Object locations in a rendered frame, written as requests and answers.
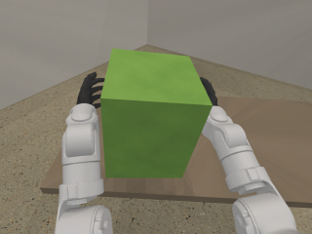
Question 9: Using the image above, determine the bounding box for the carton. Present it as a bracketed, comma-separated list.
[100, 48, 213, 178]

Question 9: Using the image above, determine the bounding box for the right robot forearm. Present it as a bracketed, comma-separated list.
[202, 105, 296, 228]

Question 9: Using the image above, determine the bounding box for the robot left hand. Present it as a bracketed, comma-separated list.
[76, 72, 105, 109]

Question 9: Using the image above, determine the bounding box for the table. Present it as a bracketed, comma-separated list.
[39, 90, 312, 209]

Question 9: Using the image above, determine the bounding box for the robot right hand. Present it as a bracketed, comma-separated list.
[200, 77, 218, 106]

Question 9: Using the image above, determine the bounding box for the left robot forearm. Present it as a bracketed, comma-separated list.
[55, 103, 104, 234]

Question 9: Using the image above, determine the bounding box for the robot right upper arm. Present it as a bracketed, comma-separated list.
[232, 191, 302, 234]

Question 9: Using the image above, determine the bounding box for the robot left upper arm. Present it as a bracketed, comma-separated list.
[56, 205, 113, 234]

